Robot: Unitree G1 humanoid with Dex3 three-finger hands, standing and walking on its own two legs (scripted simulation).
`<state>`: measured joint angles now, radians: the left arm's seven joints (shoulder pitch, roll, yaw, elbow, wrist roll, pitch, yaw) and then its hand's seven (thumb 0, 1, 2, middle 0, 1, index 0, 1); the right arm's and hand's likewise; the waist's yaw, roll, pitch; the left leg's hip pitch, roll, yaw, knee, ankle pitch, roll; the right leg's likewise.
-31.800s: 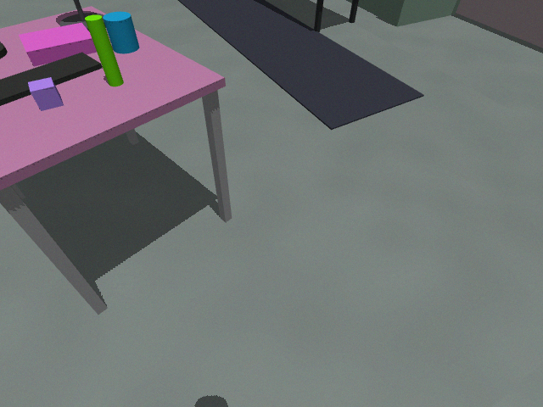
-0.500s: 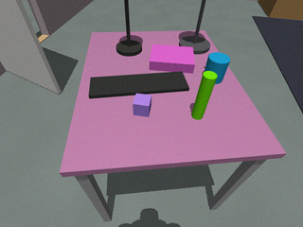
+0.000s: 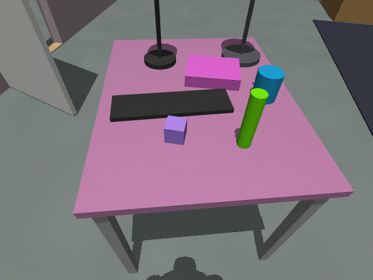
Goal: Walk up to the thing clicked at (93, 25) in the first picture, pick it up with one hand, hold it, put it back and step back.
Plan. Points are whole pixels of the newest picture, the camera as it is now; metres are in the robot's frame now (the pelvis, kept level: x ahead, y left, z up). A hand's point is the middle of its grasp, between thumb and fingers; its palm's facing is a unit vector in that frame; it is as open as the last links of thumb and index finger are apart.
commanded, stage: stand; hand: right
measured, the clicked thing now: (250, 121) +0.52 -0.18 +0.03
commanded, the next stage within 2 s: step back in 1.96 s
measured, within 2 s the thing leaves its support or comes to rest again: neither
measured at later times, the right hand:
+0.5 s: hand out of the picture +0.08 -0.26 -0.16, palm faces -0.05 +0.94 -0.35, open 7.4 cm
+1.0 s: hand out of the picture +0.09 -0.26 -0.16, palm faces -0.04 +0.94 -0.35, open 7.4 cm
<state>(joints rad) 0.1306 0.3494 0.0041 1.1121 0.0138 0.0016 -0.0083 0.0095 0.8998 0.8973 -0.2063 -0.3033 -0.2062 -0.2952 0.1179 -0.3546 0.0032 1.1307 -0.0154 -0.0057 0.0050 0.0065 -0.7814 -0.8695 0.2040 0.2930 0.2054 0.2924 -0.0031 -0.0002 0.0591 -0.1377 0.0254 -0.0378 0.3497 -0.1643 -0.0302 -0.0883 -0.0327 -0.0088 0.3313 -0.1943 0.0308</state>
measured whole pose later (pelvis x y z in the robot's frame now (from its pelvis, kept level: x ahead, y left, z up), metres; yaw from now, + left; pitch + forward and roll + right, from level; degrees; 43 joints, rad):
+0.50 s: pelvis +0.01 +0.00 +0.00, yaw +0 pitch -2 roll +0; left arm 0.12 0.35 0.00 1.11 0.01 0.00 -0.01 0.01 0.90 0.90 -0.21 -0.30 -0.21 -0.30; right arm 0.11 -0.35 0.01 1.12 -0.01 -0.01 0.00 0.01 -0.90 -0.89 0.20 0.30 0.21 0.30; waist 0.00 0.00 0.06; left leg -0.14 0.02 -0.05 0.35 -0.18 -0.03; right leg -0.08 -0.03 -0.02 0.33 -0.21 0.03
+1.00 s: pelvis +0.02 +0.00 +0.00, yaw +1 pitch -2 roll +0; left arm 0.12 0.35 0.00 1.10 0.01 0.00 0.00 0.01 0.90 0.90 -0.21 -0.30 -0.21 -0.30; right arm 0.11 -0.36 0.00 1.12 -0.01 -0.01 0.00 0.01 -0.90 -0.89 0.20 0.30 0.21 0.30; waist 0.00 0.00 0.06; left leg -0.12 0.02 -0.05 0.34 -0.18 -0.03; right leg -0.07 -0.03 -0.02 0.32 -0.21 0.03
